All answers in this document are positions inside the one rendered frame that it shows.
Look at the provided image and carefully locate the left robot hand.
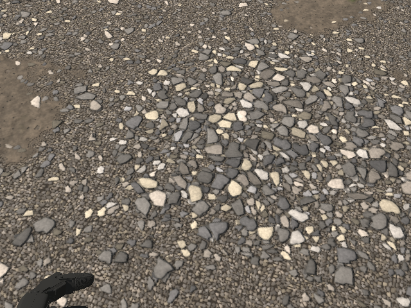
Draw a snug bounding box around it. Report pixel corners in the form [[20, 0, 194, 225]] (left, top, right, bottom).
[[17, 272, 94, 308]]

